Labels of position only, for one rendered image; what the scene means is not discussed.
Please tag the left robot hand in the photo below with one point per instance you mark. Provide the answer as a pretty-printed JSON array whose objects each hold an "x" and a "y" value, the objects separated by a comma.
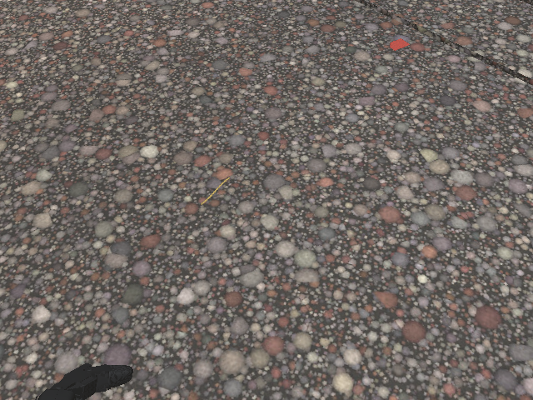
[{"x": 82, "y": 382}]

